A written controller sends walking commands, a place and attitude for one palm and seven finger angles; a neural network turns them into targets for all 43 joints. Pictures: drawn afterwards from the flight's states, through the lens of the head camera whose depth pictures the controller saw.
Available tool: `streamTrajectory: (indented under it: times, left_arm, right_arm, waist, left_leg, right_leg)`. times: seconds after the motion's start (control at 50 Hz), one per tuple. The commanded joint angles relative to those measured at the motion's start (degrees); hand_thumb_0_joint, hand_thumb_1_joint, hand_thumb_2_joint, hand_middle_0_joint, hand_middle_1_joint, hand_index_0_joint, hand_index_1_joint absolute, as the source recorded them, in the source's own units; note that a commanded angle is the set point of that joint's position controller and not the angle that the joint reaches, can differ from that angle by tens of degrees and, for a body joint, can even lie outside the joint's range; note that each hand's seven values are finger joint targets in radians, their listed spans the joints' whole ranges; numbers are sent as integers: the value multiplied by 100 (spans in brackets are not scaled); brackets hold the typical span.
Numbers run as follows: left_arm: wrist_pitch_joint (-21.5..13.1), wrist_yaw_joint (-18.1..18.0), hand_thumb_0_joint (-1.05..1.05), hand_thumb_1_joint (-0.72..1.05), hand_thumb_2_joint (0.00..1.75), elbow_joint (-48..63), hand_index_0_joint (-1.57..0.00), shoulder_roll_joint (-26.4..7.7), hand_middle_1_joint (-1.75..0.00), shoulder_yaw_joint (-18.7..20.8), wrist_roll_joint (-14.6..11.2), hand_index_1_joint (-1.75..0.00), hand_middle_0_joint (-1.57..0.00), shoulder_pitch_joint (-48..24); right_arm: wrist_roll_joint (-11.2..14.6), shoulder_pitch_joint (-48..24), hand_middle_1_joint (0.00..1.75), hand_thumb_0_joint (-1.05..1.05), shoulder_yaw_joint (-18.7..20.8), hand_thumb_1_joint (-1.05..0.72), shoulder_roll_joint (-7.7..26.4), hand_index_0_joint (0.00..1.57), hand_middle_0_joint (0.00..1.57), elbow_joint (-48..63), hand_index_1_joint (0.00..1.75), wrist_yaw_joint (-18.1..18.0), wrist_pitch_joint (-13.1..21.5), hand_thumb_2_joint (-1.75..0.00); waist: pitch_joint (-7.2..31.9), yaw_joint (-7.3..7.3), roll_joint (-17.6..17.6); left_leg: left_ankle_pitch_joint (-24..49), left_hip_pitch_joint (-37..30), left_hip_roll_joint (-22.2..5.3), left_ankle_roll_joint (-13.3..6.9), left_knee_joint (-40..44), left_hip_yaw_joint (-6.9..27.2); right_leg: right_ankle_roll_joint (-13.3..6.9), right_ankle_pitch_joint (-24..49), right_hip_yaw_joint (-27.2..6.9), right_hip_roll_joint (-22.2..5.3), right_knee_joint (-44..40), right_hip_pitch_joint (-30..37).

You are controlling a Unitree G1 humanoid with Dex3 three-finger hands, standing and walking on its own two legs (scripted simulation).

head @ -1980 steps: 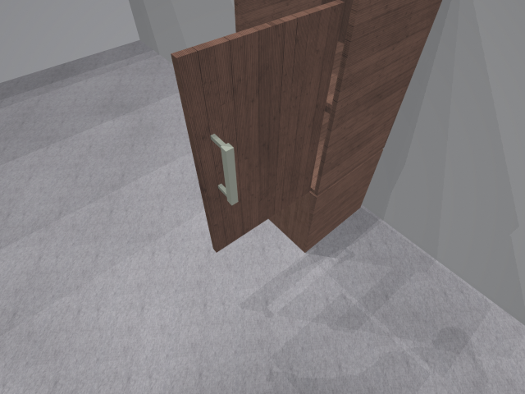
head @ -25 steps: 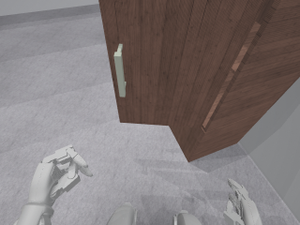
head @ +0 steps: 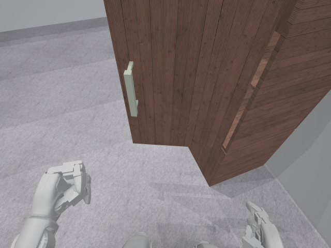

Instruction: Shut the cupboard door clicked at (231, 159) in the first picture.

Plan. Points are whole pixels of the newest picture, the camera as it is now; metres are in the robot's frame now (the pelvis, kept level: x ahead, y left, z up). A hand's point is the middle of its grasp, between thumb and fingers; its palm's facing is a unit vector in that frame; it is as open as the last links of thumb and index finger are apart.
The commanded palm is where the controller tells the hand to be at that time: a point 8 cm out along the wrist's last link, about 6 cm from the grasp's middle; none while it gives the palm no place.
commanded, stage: raise the hand and make a fist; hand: left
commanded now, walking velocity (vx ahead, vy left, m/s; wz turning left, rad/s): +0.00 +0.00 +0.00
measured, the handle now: (132, 90) +0.53 +0.14 +0.06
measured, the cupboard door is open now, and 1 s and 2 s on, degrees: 65 65 65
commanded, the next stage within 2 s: bring the fist close to the handle in 0.36 s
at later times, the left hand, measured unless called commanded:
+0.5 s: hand (95, 191) +0.22 +0.16 +0.07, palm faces +0.00 -1.00 -0.04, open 3.1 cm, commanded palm +0.21 +0.22 +0.07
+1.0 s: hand (120, 144) +0.34 +0.14 +0.07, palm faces -0.03 -1.00 -0.02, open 3.1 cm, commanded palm +0.32 +0.19 +0.07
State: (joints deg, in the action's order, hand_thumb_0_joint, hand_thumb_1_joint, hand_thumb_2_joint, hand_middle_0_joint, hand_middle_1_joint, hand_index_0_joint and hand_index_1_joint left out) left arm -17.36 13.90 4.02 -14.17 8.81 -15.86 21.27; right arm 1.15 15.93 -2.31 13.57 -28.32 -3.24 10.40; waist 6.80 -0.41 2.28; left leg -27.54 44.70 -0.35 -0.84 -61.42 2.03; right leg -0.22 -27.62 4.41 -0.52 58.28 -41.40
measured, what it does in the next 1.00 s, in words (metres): stands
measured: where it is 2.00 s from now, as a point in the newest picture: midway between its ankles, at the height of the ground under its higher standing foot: outside the picture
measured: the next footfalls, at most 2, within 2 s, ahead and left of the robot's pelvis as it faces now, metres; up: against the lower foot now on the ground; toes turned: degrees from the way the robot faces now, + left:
none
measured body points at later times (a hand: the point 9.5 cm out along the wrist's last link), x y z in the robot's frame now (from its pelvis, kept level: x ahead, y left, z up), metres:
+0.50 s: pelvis +0.00 -0.02 +0.00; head +0.04 -0.03 +0.45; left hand +0.22 +0.22 +0.07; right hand +0.18 -0.25 -0.07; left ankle +0.03 +0.11 -0.67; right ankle +0.01 -0.12 -0.67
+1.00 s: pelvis +0.00 -0.01 +0.01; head +0.05 -0.02 +0.45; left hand +0.33 +0.19 +0.07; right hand +0.14 -0.26 -0.09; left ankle +0.03 +0.11 -0.67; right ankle +0.01 -0.12 -0.67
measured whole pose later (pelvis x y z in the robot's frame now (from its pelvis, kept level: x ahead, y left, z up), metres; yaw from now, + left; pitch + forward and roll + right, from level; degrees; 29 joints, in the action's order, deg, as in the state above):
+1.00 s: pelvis +0.00 -0.01 +0.01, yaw -1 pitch +12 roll -1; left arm -17.4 7.9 -19.5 -11.5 6.8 -11.6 -6.2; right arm 1.6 15.8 -1.1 14.2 -33.3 -2.4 8.5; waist 6.8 1.5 1.8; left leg -25.9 44.2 -0.5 -0.1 -57.9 0.5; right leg -0.9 -26.8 2.8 -0.4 57.2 -42.6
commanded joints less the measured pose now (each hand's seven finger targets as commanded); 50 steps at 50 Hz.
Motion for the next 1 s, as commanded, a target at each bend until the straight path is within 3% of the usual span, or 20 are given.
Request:
streamTrajectory:
  times: [0.0,0.08,0.16,0.28,0.32,0.38,0.44,0.46,0.56,0.58,0.6,0.68,0.72,0.76,0.78,0.94,0.96,0.98]
  left_arm:
    - [-359,30,0,90,90,1023,-130,-597,-150,389,-151,-150,-130,-338]
    - [-459,3,0,90,90,953,-130,-689,-150,456,-162,-150,-130,-366]
    - [-621,-40,0,90,90,1060,-130,-638,-150,432,-149,-150,-130,-367]
    - [-637,-41,0,90,90,928,-130,-683,-150,428,-140,-150,-130,-413]
    - [-651,-29,0,90,90,1010,-130,-651,-150,402,-124,-150,-130,-411]
    - [-631,-26,0,90,90,921,-130,-716,-150,463,-153,-150,-130,-404]
    - [-664,-20,0,90,90,963,-130,-615,-150,407,-147,-150,-130,-408]
    - [-665,-24,0,90,90,948,-130,-446,-150,214,-132,-150,-130,-536]
    - [-654,-113,0,90,90,589,-130,-523,-150,89,10,-150,-130,-1777]
    - [-614,-145,0,90,90,447,-130,-693,-150,237,34,-150,-130,-1978]
    - [-587,-143,0,90,90,442,-130,-479,-150,25,70,-150,-130,-2155]
    - [-377,-276,0,90,90,64,-130,-677,-150,262,115,-150,-130,-2397]
    - [-308,-346,0,90,90,-101,-130,-479,-150,93,156,-150,-130,-2784]
    - [-274,-443,0,90,90,-378,-130,-512,-150,154,205,-150,-130,-3000]
    - [-234,-472,0,90,90,-588,-130,-583,-150,240,213,-150,-130,-3093]
    - [-438,-651,0,90,90,-1223,-130,-323,-150,29,380,-150,-130,-4001]
    - [-473,-683,0,90,90,-1268,-130,-298,-150,-32,405,-150,-130,-4264]
    - [-482,-725,0,90,90,-1393,-130,-452,-150,127,430,-150,-130,-4327]
  right_arm:
    - [51,-318,30,0,366,-90,731,20,20,904,30,-64,353,-90]
    - [56,-330,30,0,380,-90,743,20,20,868,30,-64,378,-90]
    - [63,-347,30,0,402,-90,711,20,20,852,30,-45,421,-90]
    - [71,-344,30,0,399,-90,716,20,20,816,30,-52,388,-90]
    - [80,-355,30,0,412,-90,707,20,20,835,30,-52,395,-90]
    - [78,-360,30,0,402,-90,708,20,20,813,30,-67,381,-90]
    - [91,-361,30,0,414,-90,690,20,20,803,30,-58,400,-90]
    - [92,-366,30,0,395,-90,682,20,20,809,30,-53,410,-90]
    - [101,-375,30,0,370,-90,727,20,20,626,30,-95,457,-90]
    - [102,-356,30,0,370,-90,744,20,20,577,30,-113,439,-90]
    - [106,-410,30,0,364,-90,717,20,20,597,30,-103,449,-90]
    - [104,-364,30,0,362,-90,731,20,20,552,30,-95,373,-90]
    - [112,-365,30,0,345,-90,700,20,20,522,30,-62,327,-90]
    - [107,-352,30,0,347,-90,712,20,20,472,30,-45,279,-90]
    - [90,-307,30,0,348,-90,737,20,20,449,30,-48,241,-90]
    - [77,-189,30,0,414,-90,736,20,20,300,30,67,80,-90]
    - [72,-167,30,0,417,-90,747,20,20,263,30,78,61,-90]
    - [64,-124,30,0,433,-90,779,20,20,233,30,75,21,-90]
  waist:
    - [944,-3,-37]
    - [829,-22,-94]
    - [999,-20,-41]
    - [821,-6,-59]
    - [1012,4,-136]
    - [885,7,-176]
    - [1008,31,-137]
    - [928,85,-171]
    - [830,224,-135]
    - [829,179,-153]
    - [975,196,-72]
    - [1295,66,-77]
    - [1314,130,-75]
    - [1289,120,-81]
    - [1257,114,-249]
    - [1578,139,-94]
    - [1588,209,-170]
    - [1593,169,-187]
  left_leg:
    - [1094,-620,117,-5,1108,52]
    - [937,-497,122,-18,1069,27]
    - [1034,-550,128,-27,1014,-32]
    - [924,-393,130,-40,976,-38]
    - [978,-466,130,-50,965,-62]
    - [969,-392,132,-56,940,-54]
    - [1046,-509,120,-50,954,-66]
    - [987,-493,129,-56,952,-71]
    - [656,-368,110,-64,881,-23]
    - [646,-318,100,-64,879,-14]
    - [699,-436,112,-79,903,-26]
    - [951,-554,115,-71,1012,-43]
    - [1046,-674,115,-63,1083,-57]
    - [1074,-688,106,-44,1132,-73]
    - [1087,-637,96,-52,1140,-44]
    - [1488,-956,66,-9,1180,-105]
    - [1518,-966,61,-13,1172,-100]
    - [1566,-920,55,-13,1159,-86]
  right_leg:
    - [-134,976,-151,164,-896,683]
    - [-137,713,-258,156,-977,651]
    - [-113,814,-336,111,-966,693]
    - [-120,663,-425,115,-1012,679]
    - [-90,734,-444,81,-1015,732]
    - [-93,726,-477,96,-1048,750]
    - [-72,893,-419,89,-993,695]
    - [-58,839,-403,88,-1010,631]
    - [-64,383,-452,76,-1024,314]
    - [-93,322,-494,93,-1026,387]
    - [-86,430,-476,72,-1004,392]
    - [-87,789,-449,82,-995,743]
    - [-69,986,-375,70,-991,723]
    - [-69,1041,-349,70,-993,725]
    - [-73,1061,-340,86,-997,775]
    - [-94,1594,-287,76,-894,762]
    - [-86,1642,-279,73,-886,736]
    - [-101,1693,-294,86,-867,787]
